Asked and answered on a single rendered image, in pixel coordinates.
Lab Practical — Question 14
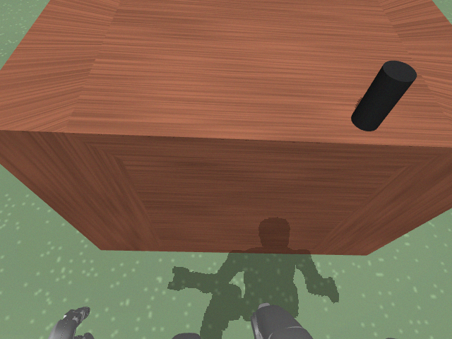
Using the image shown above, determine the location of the left robot hand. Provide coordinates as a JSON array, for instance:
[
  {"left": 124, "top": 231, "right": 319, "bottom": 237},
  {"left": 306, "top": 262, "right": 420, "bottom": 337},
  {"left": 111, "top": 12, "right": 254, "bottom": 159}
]
[{"left": 48, "top": 307, "right": 94, "bottom": 339}]

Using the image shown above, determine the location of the can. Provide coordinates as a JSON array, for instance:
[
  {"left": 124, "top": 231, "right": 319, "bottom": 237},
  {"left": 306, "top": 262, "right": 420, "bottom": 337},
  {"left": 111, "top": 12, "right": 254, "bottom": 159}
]
[{"left": 351, "top": 61, "right": 417, "bottom": 131}]

